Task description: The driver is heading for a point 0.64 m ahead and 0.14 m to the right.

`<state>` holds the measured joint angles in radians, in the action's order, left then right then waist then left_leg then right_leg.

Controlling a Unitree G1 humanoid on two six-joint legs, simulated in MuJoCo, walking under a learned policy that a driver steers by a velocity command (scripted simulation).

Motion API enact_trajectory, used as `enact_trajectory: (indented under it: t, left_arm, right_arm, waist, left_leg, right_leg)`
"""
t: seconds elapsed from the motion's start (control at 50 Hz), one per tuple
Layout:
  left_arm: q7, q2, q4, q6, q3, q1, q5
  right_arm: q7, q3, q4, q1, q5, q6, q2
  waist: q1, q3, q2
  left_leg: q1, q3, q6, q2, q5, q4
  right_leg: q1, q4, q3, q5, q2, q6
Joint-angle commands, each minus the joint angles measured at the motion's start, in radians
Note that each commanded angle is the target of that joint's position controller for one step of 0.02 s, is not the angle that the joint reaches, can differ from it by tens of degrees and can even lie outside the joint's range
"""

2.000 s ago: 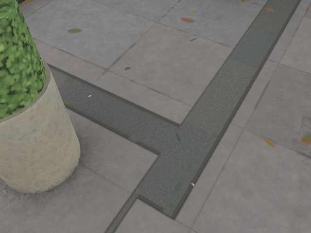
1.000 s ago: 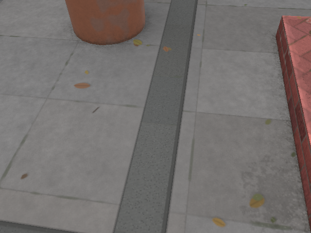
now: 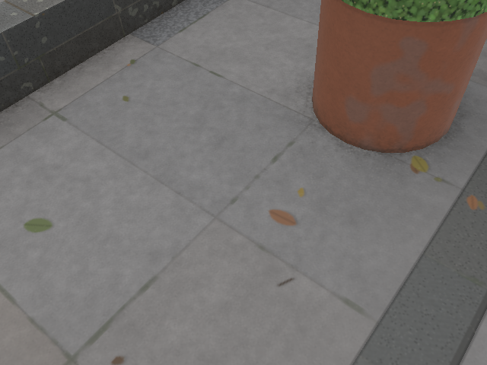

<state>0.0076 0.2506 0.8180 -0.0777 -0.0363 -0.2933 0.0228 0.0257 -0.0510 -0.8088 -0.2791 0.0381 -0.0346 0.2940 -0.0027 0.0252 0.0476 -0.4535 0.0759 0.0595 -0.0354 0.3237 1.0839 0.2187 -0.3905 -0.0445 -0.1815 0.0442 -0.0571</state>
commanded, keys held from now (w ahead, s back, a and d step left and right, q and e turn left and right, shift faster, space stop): w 0.14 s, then w+e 0.08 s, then e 0.70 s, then w+e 0.08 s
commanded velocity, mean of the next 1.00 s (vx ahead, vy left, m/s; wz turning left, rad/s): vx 0.23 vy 0.00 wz -0.34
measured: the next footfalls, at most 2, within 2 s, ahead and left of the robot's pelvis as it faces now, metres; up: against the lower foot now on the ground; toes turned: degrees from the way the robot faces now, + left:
left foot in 0.30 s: +0.30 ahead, +0.12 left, +0.00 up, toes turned +0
right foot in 0.78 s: +0.28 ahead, -0.09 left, +0.00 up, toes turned -21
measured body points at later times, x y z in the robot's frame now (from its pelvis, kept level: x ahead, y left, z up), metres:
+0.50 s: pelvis +0.21 +0.04 +0.00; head +0.25 +0.06 +0.45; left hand +0.28 +0.31 -0.15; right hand +0.31 -0.22 -0.11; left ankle +0.26 +0.12 -0.74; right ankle +0.17 -0.08 -0.66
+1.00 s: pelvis +0.24 +0.00 +0.00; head +0.26 -0.03 +0.45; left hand +0.46 +0.21 -0.10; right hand +0.22 -0.29 -0.14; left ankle +0.29 +0.14 -0.67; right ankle +0.24 -0.08 -0.74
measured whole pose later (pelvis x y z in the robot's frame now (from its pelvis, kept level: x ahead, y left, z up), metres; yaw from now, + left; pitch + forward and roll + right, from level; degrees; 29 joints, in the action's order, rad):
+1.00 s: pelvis +0.24 +0.00 +0.00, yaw -25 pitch +1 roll +1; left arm 0.00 0.27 0.75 0.04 -0.07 -0.21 0.01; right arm -0.01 -0.06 -0.78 -0.20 0.03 0.04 0.28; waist 0.00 0.04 0.04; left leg -0.48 0.01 -0.04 0.03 0.39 1.02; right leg 0.28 -0.43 0.03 -0.17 0.08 -0.09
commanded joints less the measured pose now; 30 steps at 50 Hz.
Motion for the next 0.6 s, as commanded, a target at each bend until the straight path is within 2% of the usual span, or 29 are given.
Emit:
enact_trajectory:
  t: [0.02,0.08,0.12,0.2,0.24,0.26,0.28,0.3,0.32,0.34,0.36,0.38,0.4,0.42,0.44,0.5,0.6]
  left_arm:
    - [0.004,0.115,-0.015,-0.030,-0.027,-0.048,-0.012]
    - [0.006,0.106,0.013,-0.024,-0.024,-0.080,-0.014]
    - [0.008,0.113,0.032,-0.022,-0.026,-0.109,-0.016]
    - [0.006,0.139,0.070,-0.014,-0.031,-0.175,-0.014]
    - [0.001,0.149,0.081,-0.006,-0.033,-0.169,-0.010]
    - [-0.003,0.151,0.086,-0.002,-0.034,-0.164,-0.011]
    - [-0.006,0.145,0.091,0.001,-0.031,-0.158,-0.020]
    - [-0.007,0.124,0.077,-0.004,-0.025,-0.151,-0.033]
    - [-0.013,0.051,0.029,-0.006,-0.008,-0.177,-0.039]
    - [-0.031,0.064,0.036,0.014,-0.020,-0.251,-0.054]
    - [-0.038,0.122,0.057,0.036,-0.039,-0.216,-0.027]
    - [-0.031,0.096,0.051,0.045,-0.039,-0.167,-0.023]
    - [-0.023,0.078,0.051,0.056,-0.040,-0.147,-0.017]
    - [-0.014,0.071,0.047,0.071,-0.043,-0.131,-0.006]
    - [-0.006,0.059,0.050,0.086,-0.044,-0.144,0.002]
    - [0.002,0.048,0.026,0.110,-0.049,-0.123,0.001]
    - [0.024,0.031,-0.045,0.131,-0.035,0.018,0.006]
  right_arm:
    - [0.010,-0.005,0.050,-0.019,0.007,0.001,0.048]
    - [0.019,0.014,0.090,0.118,0.005,-0.002,0.022]
    - [0.023,0.028,0.110,0.197,-0.001,-0.006,0.000]
    - [0.015,0.032,0.135,0.283,-0.008,-0.014,0.012]
    - [0.005,0.029,0.132,0.265,-0.007,-0.023,0.021]
    - [-0.003,0.025,0.111,0.208,-0.003,-0.032,0.025]
    - [-0.014,0.017,0.071,0.098,0.008,-0.047,0.039]
    - [-0.028,0.002,0.040,-0.026,0.027,-0.062,0.088]
    - [-0.041,-0.017,0.041,-0.151,0.046,-0.065,0.184]
    - [-0.040,-0.037,0.045,-0.134,-0.004,-0.039,0.219]
    - [-0.036,-0.019,0.059,-0.085,-0.029,-0.028,0.136]
    - [-0.038,0.000,0.067,-0.004,-0.027,-0.029,0.071]
    - [-0.041,0.011,0.069,0.040,-0.023,-0.028,0.032]
    - [-0.049,0.016,0.068,0.063,-0.026,-0.029,0.018]
    - [-0.052,0.013,0.066,0.069,-0.022,-0.030,0.024]
    - [-0.057,0.004,0.062,0.077,-0.021,-0.039,0.045]
    - [-0.062,-0.005,0.045,0.069,-0.016,-0.022,0.058]
  waist:
    - [0.015,-0.007,-0.141]
    - [-0.009,0.021,-0.133]
    - [-0.030,0.029,-0.138]
    - [-0.052,0.035,-0.133]
    - [-0.033,0.037,-0.128]
    - [-0.007,0.016,-0.123]
    - [0.041,-0.038,-0.092]
    - [0.087,-0.134,-0.060]
    - [0.107,-0.286,0.112]
    - [0.085,-0.401,0.219]
    - [0.062,-0.303,0.055]
    - [0.032,-0.177,0.044]
    - [0.006,-0.109,0.043]
    - [-0.012,-0.069,0.065]
    - [-0.026,-0.065,0.076]
    - [-0.052,-0.085,0.060]
    - [-0.027,-0.059,0.086]
  left_leg:
    - [-0.149,0.001,-0.021,0.057,-0.062,-0.044]
    - [-0.178,-0.062,-0.044,0.097,-0.171,-0.208]
    - [-0.134,-0.097,-0.048,0.099,-0.234,-0.332]
    - [-0.050,-0.124,-0.039,0.071,-0.244,-0.470]
    - [0.001,-0.117,-0.024,0.052,-0.206,-0.518]
    - [0.071,-0.116,-0.015,0.031,-0.205,-0.565]
    - [0.220,-0.121,0.003,0.013,-0.274,-0.654]
    - [0.439,-0.048,0.028,0.106,-0.397,-0.651]
    - [0.708,0.214,0.092,0.421,-0.788,-0.578]
    - [0.737,0.395,0.211,0.542,-0.983,-0.620]
    - [0.630,0.276,0.195,0.478,-0.948,-0.635]
    - [0.514,0.170,0.167,0.425,-0.918,-0.671]
    - [0.418,0.095,0.138,0.380,-0.865,-0.718]
    - [0.347,0.040,0.123,0.347,-0.807,-0.756]
    - [0.296,-0.002,0.119,0.331,-0.811,-0.773]
    - [0.257,-0.078,0.146,0.337,-0.791,-0.796]
    - [0.234,-0.181,0.135,0.323,-0.591,-0.801]
  right_leg:
    - [-0.106,0.229,0.247,0.192,-0.260,-0.149]
    - [-0.107,0.263,0.172,0.215,-0.228,-0.142]
    - [-0.099,0.261,0.130,0.254,-0.211,-0.130]
    - [-0.133,0.204,0.153,0.347,-0.238,-0.121]
    - [-0.163,0.135,0.178,0.456,-0.252,-0.110]
    - [-0.179,0.060,0.177,0.563,-0.237,-0.092]
    - [-0.166,-0.079,0.149,0.642,-0.191,-0.064]
    - [-0.054,-0.252,0.125,0.501,-0.140,-0.035]
    - [0.165,-0.556,0.052,-0.030,-0.049,-0.003]
    - [0.284,-0.786,0.043,-0.436,0.051,0.007]
    - [0.313,-0.835,0.103,-0.407,-0.015,0.003]
    - [0.332,-0.821,0.094,-0.352,-0.043,0.010]
    - [0.318,-0.786,0.089,-0.302,-0.070,0.021]
    - [0.296,-0.759,0.083,-0.258,-0.085,0.034]
    - [0.258,-0.771,0.066,-0.225,-0.075,0.045]
    - [0.255,-0.761,0.054,-0.161,-0.065,0.062]
    - [0.230,-0.511,0.014,-0.052,-0.091,0.062]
